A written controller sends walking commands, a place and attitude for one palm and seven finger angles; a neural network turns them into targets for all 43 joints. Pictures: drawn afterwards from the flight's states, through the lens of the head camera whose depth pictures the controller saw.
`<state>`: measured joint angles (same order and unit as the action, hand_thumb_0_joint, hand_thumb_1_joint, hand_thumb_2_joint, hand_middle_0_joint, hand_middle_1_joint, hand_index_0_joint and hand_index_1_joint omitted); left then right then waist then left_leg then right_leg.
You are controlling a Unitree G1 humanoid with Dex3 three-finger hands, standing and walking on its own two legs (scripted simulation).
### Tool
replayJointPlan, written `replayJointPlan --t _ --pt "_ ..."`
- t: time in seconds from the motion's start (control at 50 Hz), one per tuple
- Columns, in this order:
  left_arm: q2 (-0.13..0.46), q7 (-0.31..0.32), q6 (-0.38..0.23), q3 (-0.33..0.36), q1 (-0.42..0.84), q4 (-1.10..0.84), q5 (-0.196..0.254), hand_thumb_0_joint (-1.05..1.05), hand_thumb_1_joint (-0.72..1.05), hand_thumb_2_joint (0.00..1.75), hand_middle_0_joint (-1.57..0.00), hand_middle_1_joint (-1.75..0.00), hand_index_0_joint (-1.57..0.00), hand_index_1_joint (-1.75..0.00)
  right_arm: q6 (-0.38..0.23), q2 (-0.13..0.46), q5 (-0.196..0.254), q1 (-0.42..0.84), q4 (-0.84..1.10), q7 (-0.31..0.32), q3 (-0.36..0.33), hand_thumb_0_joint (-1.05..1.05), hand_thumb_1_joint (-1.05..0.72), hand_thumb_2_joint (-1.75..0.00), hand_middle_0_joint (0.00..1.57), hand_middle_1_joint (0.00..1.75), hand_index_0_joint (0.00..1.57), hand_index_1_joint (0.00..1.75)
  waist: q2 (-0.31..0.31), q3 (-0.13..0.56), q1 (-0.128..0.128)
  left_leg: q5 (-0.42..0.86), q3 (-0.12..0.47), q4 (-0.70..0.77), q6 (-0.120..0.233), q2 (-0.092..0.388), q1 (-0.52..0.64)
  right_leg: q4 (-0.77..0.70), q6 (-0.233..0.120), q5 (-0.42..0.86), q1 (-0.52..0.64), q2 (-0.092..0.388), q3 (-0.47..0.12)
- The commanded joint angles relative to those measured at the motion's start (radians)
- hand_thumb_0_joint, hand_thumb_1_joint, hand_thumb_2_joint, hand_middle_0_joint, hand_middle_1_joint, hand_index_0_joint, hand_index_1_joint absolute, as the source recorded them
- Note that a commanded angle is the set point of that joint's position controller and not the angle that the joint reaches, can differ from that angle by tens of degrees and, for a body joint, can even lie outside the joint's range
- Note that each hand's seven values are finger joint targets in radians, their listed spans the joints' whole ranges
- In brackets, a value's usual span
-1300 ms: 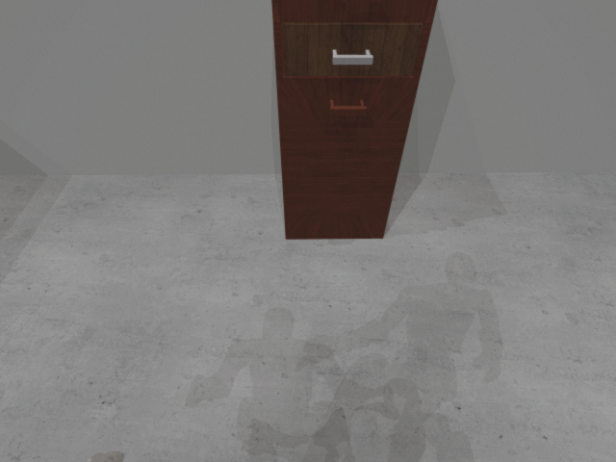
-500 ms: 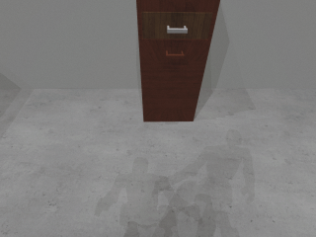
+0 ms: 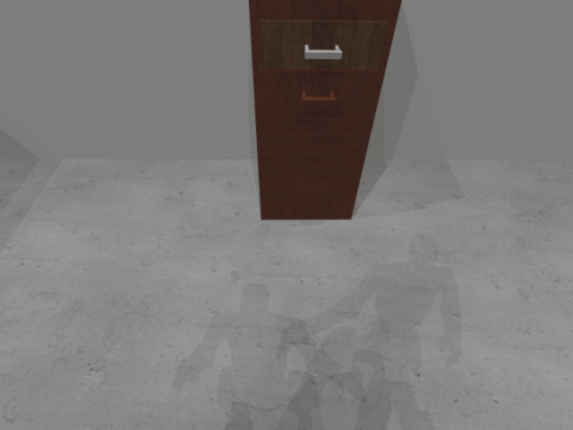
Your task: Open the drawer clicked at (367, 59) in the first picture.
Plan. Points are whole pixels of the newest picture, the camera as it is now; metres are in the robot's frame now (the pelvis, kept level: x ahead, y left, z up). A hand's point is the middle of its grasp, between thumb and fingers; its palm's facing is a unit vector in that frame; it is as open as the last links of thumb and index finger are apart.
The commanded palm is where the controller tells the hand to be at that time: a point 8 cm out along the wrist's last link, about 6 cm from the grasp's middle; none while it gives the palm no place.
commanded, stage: look at it before walking up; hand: left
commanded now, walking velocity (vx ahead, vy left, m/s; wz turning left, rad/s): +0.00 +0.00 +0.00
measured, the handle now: (322, 51) +1.14 -0.04 +0.04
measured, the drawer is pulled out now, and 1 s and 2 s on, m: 0.00 0.00 0.00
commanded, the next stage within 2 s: walk to a spot facing it in 0.14 s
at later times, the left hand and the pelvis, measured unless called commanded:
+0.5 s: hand out of the picture +0.06 +0.22 -0.17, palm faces -0.09 -0.95 -0.29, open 7.4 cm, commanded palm none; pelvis -0.01 +0.00 -0.01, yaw -6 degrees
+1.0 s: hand out of the picture +0.08 +0.21 -0.18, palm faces -0.24 -0.95 -0.19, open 7.4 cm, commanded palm none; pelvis +0.00 +0.02 -0.01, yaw -19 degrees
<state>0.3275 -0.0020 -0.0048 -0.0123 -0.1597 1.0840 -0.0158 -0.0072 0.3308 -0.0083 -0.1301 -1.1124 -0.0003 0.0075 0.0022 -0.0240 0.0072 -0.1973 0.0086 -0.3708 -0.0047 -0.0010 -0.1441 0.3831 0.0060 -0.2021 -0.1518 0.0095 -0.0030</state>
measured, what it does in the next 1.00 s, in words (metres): steps on the spot, turning right: left foot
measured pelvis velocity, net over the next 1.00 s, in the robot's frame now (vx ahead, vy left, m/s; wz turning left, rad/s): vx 0.00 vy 0.02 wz -0.33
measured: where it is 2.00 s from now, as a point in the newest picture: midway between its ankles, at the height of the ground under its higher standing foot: (346, 418)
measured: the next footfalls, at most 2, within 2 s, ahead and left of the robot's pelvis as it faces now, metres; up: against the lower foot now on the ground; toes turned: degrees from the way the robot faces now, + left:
left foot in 0.94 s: +0.03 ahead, +0.12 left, +0.00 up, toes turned -16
right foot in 1.42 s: +0.19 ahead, -0.22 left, +0.00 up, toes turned -43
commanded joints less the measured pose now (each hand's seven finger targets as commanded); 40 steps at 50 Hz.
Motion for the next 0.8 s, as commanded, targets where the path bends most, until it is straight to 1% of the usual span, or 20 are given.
replayJointPlan --t 0.0,0.22,0.26,0.3,0.32,0.38,0.44,0.48,0.52,0.54,0.56,0.58,0.6,0.62,0.64,0.66,0.68,0.7,0.72,0.78 --pt "0.204 0.014 -0.023 0.041 0.030 -0.057 0.004 0.00 0.90 0.90 -0.20 -0.30 -0.20 -0.30 -0.028 0.199 0.003 0.044 0.064 0.012 -0.039 0.00 -0.90 -0.90 0.20 0.30 0.20 0.30 0.003 0.059 -0.004 0.140 0.095 0.055 0.032 0.116 0.017 -0.064 -0.036 0.128 0.010 0.111 -0.103" --pt "0.205 0.015 -0.023 0.041 0.028 -0.053 0.004 0.00 0.90 0.90 -0.20 -0.30 -0.20 -0.30 -0.026 0.200 0.002 0.046 0.061 0.012 -0.039 0.00 -0.90 -0.90 0.20 0.30 0.20 0.30 0.005 0.039 -0.003 0.122 0.095 0.069 0.030 0.116 0.022 -0.078 -0.034 0.109 0.003 0.110 -0.104" --pt "0.203 0.013 -0.016 0.045 0.037 -0.062 0.003 0.00 0.90 0.90 -0.20 -0.30 -0.20 -0.30 -0.025 0.202 0.000 0.040 0.063 0.016 -0.043 0.00 -0.90 -0.90 0.20 0.30 0.20 0.30 -0.005 0.024 -0.006 0.118 0.076 0.056 0.027 0.123 0.035 -0.065 -0.036 0.129 -0.029 0.100 -0.117" --pt "0.127 0.016 0.006 0.037 -0.003 -0.063 0.003 0.00 0.90 0.90 -0.20 -0.30 -0.20 -0.30 -0.013 0.114 -0.002 -0.007 0.062 0.020 -0.033 0.00 -0.90 -0.90 0.20 0.30 0.20 0.30 -0.002 0.035 -0.010 0.120 0.039 0.012 0.015 0.128 0.035 -0.024 -0.030 0.173 -0.057 0.099 -0.128" --pt "0.104 0.017 0.016 0.035 -0.021 -0.070 0.003 0.00 0.90 0.90 -0.20 -0.30 -0.20 -0.30 -0.005 0.088 -0.001 -0.028 0.069 0.022 -0.032 0.00 -0.90 -0.90 0.20 0.30 0.20 0.30 0.004 0.035 -0.012 0.112 0.024 -0.004 0.011 0.132 0.031 -0.001 -0.026 0.185 -0.076 0.092 -0.135" --pt "0.106 0.012 0.034 0.050 -0.035 -0.111 -0.002 0.00 0.90 0.90 -0.20 -0.30 -0.20 -0.30 0.009 0.106 -0.002 -0.045 0.110 0.029 -0.051 0.00 -0.90 -0.90 0.20 0.30 0.20 0.30 -0.004 0.027 -0.014 0.067 0.018 -0.033 0.022 0.158 0.007 0.074 -0.030 0.177 -0.140 0.065 -0.148" --pt "0.092 0.003 0.042 0.062 -0.050 -0.153 -0.005 0.00 0.90 0.90 -0.20 -0.30 -0.20 -0.30 0.013 0.116 -0.004 -0.034 0.155 0.031 -0.072 0.00 -0.90 -0.90 0.20 0.30 0.20 0.30 -0.051 0.032 -0.008 0.030 0.035 -0.038 0.047 0.204 -0.018 0.172 -0.024 0.149 -0.192 0.028 -0.131" --pt "0.077 -0.001 0.043 0.069 -0.073 -0.171 -0.007 0.00 0.90 0.90 -0.20 -0.30 -0.20 -0.30 0.014 0.120 -0.004 -0.022 0.181 0.032 -0.083 0.00 -0.90 -0.90 0.20 0.30 0.20 0.30 -0.075 0.038 0.002 0.024 0.043 -0.048 0.066 0.238 -0.051 0.252 -0.021 0.120 -0.202 0.007 -0.116" --pt "0.061 -0.005 0.047 0.075 -0.107 -0.182 -0.006 0.00 0.90 0.90 -0.20 -0.30 -0.20 -0.30 0.013 0.118 -0.005 0.005 0.203 0.030 -0.092 0.00 -0.90 -0.90 0.20 0.30 0.20 0.30 -0.124 0.035 0.019 0.021 0.047 -0.054 0.090 0.282 -0.103 0.342 -0.016 0.017 -0.197 -0.010 -0.082" --pt "0.050 -0.008 0.049 0.080 -0.127 -0.184 -0.007 0.00 0.90 0.90 -0.20 -0.30 -0.20 -0.30 0.013 0.117 -0.006 0.023 0.214 0.028 -0.095 0.00 -0.90 -0.90 0.20 0.30 0.20 0.30 -0.145 0.029 0.033 0.015 0.041 -0.067 0.097 0.294 -0.142 0.360 -0.012 -0.052 -0.175 -0.015 -0.062" --pt "0.047 -0.010 0.047 0.086 -0.166 -0.183 -0.008 0.00 0.90 0.90 -0.20 -0.30 -0.20 -0.30 0.015 0.110 -0.006 0.046 0.229 0.026 -0.098 0.00 -0.90 -0.90 0.20 0.30 0.20 0.30 -0.132 0.027 0.057 -0.012 0.015 -0.126 0.089 0.289 -0.201 0.328 -0.016 -0.046 -0.122 -0.002 -0.065" --pt "0.074 -0.009 0.041 0.096 -0.204 -0.180 -0.013 0.00 0.90 0.90 -0.20 -0.30 -0.20 -0.30 0.021 0.092 -0.006 0.064 0.244 0.023 -0.098 0.00 -0.90 -0.90 0.20 0.30 0.20 0.30 0.002 0.033 0.079 -0.103 -0.050 -0.279 0.040 0.211 -0.263 0.228 -0.038 0.054 -0.085 0.039 -0.159" --pt "0.140 0.001 0.030 0.109 -0.211 -0.192 -0.023 0.00 0.90 0.90 -0.20 -0.30 -0.20 -0.30 0.029 0.025 -0.002 0.055 0.268 0.022 -0.091 0.00 -0.90 -0.90 0.20 0.30 0.20 0.30 0.301 0.027 0.074 -0.300 -0.134 -0.550 -0.032 0.045 -0.379 0.027 -0.109 0.070 -0.089 0.197 -0.492" --pt "0.161 0.010 0.027 0.112 -0.236 -0.205 -0.010 0.00 0.90 0.90 -0.20 -0.30 -0.20 -0.30 0.035 0.020 -0.004 0.068 0.282 0.023 -0.085 0.00 -0.90 -0.90 0.20 0.30 0.20 0.30 0.329 0.019 0.095 -0.408 -0.018 -0.719 -0.037 -0.001 -0.430 -0.151 -0.182 -0.031 -0.128 0.275 -0.701" --pt "0.153 0.016 0.029 0.115 -0.191 -0.217 -0.007 0.00 0.90 0.90 -0.20 -0.30 -0.20 -0.30 0.033 0.029 -0.004 0.063 0.281 0.020 -0.088 0.00 -0.90 -0.90 0.20 0.30 0.20 0.30 0.240 -0.001 0.061 -0.340 0.051 -0.785 -0.029 0.029 -0.461 -0.184 -0.207 -0.203 -0.128 0.261 -0.710" --pt "0.124 0.016 0.026 0.110 -0.133 -0.230 -0.006 0.00 0.90 0.90 -0.20 -0.30 -0.20 -0.30 0.025 0.042 -0.008 0.028 0.267 0.015 -0.090 0.00 -0.90 -0.90 0.20 0.30 0.20 0.30 0.161 0.007 0.024 -0.263 0.057 -0.773 -0.030 0.056 -0.454 -0.161 -0.201 -0.278 -0.112 0.217 -0.639" --pt "0.105 0.016 0.022 0.108 -0.105 -0.244 -0.007 0.00 0.90 0.90 -0.20 -0.30 -0.20 -0.30 0.020 0.038 -0.012 -0.002 0.254 0.009 -0.089 0.00 -0.90 -0.90 0.20 0.30 0.20 0.30 0.140 0.042 0.010 -0.234 0.034 -0.731 -0.035 0.065 -0.411 -0.145 -0.188 -0.312 -0.116 0.184 -0.576" --pt "0.095 0.015 0.018 0.107 -0.093 -0.252 -0.010 0.00 0.90 0.90 -0.20 -0.30 -0.20 -0.30 0.018 0.029 -0.014 -0.017 0.250 0.006 -0.088 0.00 -0.90 -0.90 0.20 0.30 0.20 0.30 0.150 0.055 0.003 -0.222 0.012 -0.688 -0.039 0.058 -0.369 -0.145 -0.180 -0.337 -0.135 0.162 -0.534" --pt "0.089 0.013 0.013 0.109 -0.105 -0.247 -0.011 0.00 0.90 0.90 -0.20 -0.30 -0.20 -0.30 0.015 0.019 -0.014 -0.017 0.251 0.006 -0.086 0.00 -0.90 -0.90 0.20 0.30 0.20 0.30 0.149 0.061 0.009 -0.224 -0.001 -0.633 -0.040 0.048 -0.344 -0.147 -0.181 -0.336 -0.132 0.145 -0.518" --pt "0.098 0.005 0.005 0.117 -0.158 -0.227 -0.013 0.00 0.90 0.90 -0.20 -0.30 -0.20 -0.30 0.002 -0.011 -0.006 0.008 0.265 0.002 -0.083 0.00 -0.90 -0.90 0.20 0.30 0.20 0.30 0.139 0.046 0.036 -0.254 -0.032 -0.457 -0.034 0.018 -0.291 -0.155 -0.196 -0.342 -0.128 0.126 -0.524"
